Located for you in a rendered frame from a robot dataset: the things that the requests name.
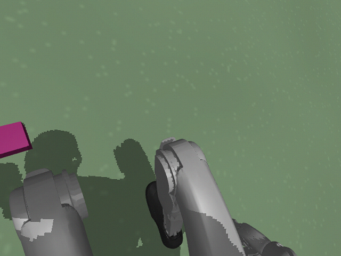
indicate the right robot arm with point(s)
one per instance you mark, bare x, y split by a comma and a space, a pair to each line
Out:
277, 249

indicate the right robot hand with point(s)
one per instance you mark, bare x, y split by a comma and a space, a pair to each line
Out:
253, 240

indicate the right robot foot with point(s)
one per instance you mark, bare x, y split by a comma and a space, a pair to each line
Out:
156, 211

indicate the carton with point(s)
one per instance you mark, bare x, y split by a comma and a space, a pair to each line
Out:
13, 139

